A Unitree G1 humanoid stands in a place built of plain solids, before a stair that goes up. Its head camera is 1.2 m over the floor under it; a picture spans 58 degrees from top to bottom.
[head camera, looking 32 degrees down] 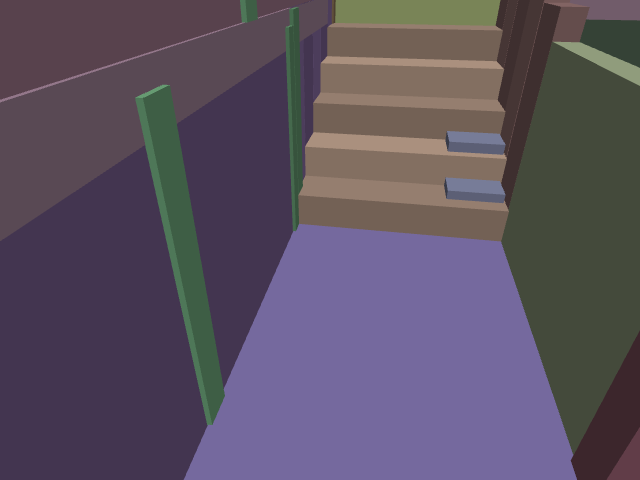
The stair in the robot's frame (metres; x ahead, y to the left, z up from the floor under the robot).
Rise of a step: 0.18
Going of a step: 0.26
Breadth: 1.09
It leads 10 degrees to the right of straight ahead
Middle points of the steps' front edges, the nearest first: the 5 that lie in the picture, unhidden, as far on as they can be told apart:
2.00 -0.41 0.18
2.25 -0.45 0.35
2.51 -0.50 0.53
2.77 -0.54 0.71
3.02 -0.58 0.88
